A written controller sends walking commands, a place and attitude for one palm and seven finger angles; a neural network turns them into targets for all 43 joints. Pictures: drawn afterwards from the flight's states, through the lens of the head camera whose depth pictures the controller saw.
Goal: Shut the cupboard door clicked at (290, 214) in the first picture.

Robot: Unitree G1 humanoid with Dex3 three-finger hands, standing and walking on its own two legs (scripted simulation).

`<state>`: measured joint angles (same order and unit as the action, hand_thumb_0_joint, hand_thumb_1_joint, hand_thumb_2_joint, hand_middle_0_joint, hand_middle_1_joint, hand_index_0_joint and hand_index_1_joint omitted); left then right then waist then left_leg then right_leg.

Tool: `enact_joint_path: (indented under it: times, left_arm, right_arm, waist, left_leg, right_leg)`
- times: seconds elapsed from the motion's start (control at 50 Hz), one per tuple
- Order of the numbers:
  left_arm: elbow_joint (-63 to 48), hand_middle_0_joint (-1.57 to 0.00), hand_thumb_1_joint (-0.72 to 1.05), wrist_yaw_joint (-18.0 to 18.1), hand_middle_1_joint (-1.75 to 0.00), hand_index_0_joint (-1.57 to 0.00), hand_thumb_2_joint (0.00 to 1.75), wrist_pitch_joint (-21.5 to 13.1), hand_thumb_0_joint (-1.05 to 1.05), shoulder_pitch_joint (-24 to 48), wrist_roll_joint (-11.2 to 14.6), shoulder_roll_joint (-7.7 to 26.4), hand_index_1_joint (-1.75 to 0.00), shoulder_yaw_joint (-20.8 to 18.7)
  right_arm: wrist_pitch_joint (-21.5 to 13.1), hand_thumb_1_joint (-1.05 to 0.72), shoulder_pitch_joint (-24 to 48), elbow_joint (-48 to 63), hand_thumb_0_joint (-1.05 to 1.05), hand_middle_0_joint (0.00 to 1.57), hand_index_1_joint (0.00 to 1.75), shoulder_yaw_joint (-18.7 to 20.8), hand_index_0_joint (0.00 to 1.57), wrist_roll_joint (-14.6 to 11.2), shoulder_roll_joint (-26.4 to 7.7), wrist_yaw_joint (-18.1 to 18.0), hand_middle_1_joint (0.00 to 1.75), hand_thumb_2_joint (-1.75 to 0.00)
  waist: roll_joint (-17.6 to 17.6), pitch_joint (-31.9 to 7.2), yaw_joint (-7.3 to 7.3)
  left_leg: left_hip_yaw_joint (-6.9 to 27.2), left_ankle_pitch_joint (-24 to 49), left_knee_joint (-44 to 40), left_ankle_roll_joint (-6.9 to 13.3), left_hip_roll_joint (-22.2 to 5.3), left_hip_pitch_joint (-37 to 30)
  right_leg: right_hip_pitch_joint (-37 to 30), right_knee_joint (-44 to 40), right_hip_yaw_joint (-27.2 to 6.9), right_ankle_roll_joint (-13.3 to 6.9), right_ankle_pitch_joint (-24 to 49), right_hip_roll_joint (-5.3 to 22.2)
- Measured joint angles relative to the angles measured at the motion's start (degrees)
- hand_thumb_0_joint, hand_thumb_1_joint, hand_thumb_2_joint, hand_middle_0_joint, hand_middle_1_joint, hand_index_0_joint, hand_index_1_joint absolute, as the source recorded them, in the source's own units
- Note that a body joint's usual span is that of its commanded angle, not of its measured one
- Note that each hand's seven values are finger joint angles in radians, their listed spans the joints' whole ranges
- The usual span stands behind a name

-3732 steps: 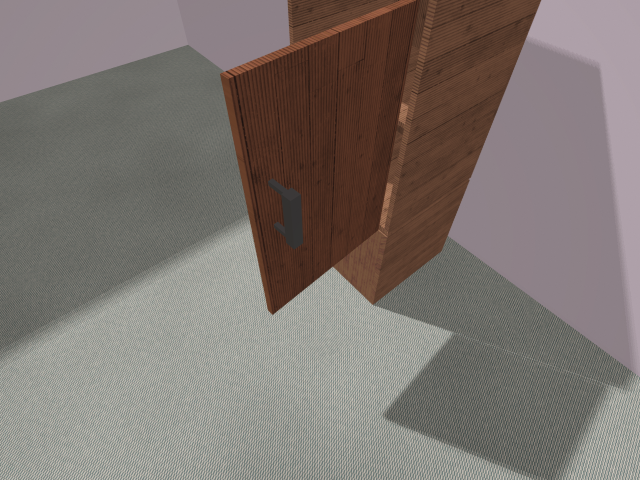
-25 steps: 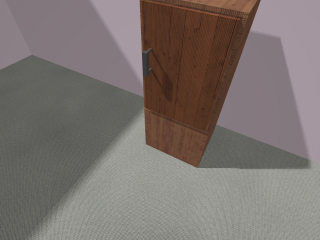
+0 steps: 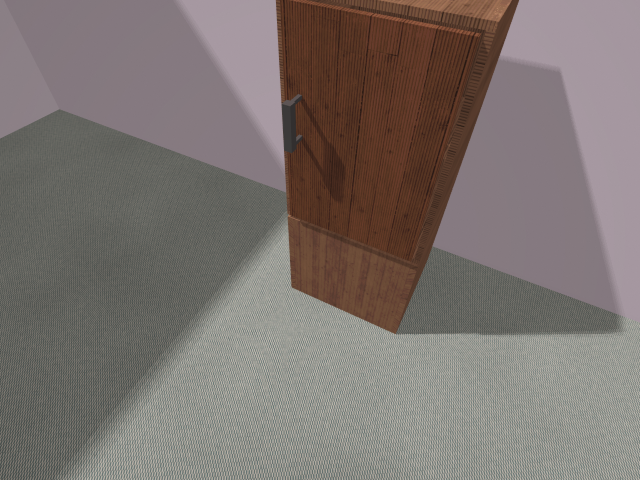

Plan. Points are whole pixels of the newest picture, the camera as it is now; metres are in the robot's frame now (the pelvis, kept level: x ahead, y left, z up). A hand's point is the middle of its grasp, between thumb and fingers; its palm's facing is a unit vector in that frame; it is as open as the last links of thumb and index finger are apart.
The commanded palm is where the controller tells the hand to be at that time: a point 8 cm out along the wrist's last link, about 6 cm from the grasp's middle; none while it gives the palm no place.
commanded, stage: look to check the result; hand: left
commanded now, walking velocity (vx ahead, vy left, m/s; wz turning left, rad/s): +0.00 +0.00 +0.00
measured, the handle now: (293, 123) +0.87 +0.11 -0.01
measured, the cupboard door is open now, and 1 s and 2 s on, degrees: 0 0 0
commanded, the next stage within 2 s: stand and wait in 0.18 s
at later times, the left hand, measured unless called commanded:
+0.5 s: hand out of the picture -0.02 +0.16 -0.18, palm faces +0.02 -0.99 -0.16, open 7.4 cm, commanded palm none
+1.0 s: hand out of the picture +0.01 +0.16 -0.18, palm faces +0.02 -0.99 -0.17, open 7.4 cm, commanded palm none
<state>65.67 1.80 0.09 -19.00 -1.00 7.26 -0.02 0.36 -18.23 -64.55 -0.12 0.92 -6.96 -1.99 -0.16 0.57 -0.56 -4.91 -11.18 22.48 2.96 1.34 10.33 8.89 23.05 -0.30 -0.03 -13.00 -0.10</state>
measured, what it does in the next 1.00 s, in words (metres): stands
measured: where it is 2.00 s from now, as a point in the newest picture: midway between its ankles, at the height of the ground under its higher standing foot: outside the picture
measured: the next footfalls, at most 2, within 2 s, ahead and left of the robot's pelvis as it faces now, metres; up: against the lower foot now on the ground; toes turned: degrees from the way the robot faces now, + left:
none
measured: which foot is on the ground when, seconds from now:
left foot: down 0.00-1.00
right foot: down 0.00-1.00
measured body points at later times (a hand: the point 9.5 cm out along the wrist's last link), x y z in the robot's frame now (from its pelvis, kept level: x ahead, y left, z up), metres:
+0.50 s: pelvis +0.01 +0.00 +0.00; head +0.02 +0.00 +0.45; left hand -0.01 +0.21 -0.16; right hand -0.01 -0.22 -0.16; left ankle +0.01 +0.08 -0.74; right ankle -0.01 -0.12 -0.74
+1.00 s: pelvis +0.02 -0.01 +0.00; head +0.03 +0.00 +0.45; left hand +0.01 +0.21 -0.16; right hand +0.01 -0.23 -0.16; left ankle +0.01 +0.08 -0.74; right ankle -0.01 -0.12 -0.74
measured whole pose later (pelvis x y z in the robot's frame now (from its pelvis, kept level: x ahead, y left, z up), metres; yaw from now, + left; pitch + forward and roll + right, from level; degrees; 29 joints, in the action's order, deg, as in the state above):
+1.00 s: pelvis +0.02 -0.01 +0.00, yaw +0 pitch -1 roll +0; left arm 65.5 1.6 -0.3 -16.7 -0.9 8.2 -0.1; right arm 0.0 -15.8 -64.7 -0.2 0.8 -8.4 -2.1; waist -0.5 1.7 -0.5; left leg -4.7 -12.1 21.2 2.3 1.0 8.2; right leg 6.6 21.3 -0.2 -0.5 -13.7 -0.5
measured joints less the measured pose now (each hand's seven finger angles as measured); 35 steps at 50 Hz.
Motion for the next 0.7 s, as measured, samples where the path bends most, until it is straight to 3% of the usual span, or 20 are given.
enact_joint_path:
  times: [0.7]
  left_arm:
    - [0.01,-0.20,0.91,-0.11,-0.30,-0.19,0.90,-0.28,0.01,1.26,0.09,0.53,-0.30,-0.06]
  right_arm:
    - [-0.12,-0.91,1.19,-0.41,0.00,0.20,0.30,-0.01,0.20,-0.09,-0.65,0.01,0.30,-0.90]
  waist:
    - [-0.30,1.30,-0.06]
  left_leg:
    - [0.23,-0.59,-0.75,-0.38,-0.21,-1.13]
  right_leg:
    - [-1.34,-1.14,0.15,-0.29,-0.44,-0.26]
